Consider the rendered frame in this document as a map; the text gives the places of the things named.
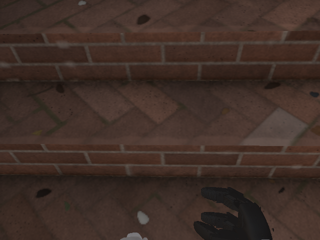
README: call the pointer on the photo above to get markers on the right robot hand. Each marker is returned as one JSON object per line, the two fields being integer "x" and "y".
{"x": 250, "y": 224}

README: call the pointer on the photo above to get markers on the robot left shin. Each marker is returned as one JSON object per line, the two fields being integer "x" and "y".
{"x": 134, "y": 234}

